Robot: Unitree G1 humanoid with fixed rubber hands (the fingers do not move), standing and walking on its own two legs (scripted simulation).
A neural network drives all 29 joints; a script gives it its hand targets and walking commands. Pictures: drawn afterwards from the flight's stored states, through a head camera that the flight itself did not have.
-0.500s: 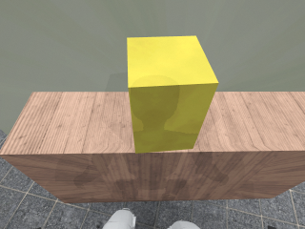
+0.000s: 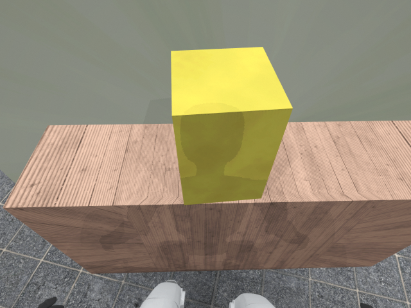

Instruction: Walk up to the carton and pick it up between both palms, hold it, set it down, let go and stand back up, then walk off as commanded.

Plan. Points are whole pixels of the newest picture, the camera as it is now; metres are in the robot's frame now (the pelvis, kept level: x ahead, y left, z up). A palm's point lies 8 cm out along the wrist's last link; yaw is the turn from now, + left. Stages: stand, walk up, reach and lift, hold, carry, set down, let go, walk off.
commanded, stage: walk up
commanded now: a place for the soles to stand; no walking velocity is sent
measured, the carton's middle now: (220, 132) +0.47 -0.02 +0.06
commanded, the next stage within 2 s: reach and lift in 1.22 s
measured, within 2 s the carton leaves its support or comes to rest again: neither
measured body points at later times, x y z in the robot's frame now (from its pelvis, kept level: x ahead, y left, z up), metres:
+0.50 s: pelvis -0.02 -0.02 +0.00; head +0.00 -0.03 +0.45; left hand +0.07 +0.32 -0.10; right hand +0.06 -0.36 -0.11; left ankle +0.07 +0.13 -0.69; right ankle -0.01 -0.11 -0.68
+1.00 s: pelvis -0.01 -0.02 +0.00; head +0.02 -0.02 +0.45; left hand +0.07 +0.31 -0.11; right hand +0.07 -0.36 -0.10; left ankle +0.07 +0.12 -0.68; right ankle -0.01 -0.11 -0.69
